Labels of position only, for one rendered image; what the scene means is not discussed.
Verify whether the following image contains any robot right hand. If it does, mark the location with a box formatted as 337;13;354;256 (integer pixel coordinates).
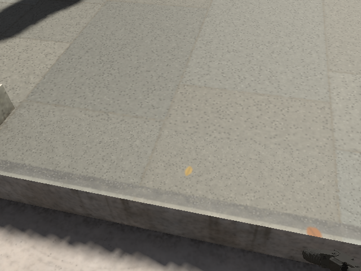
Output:
302;248;361;271

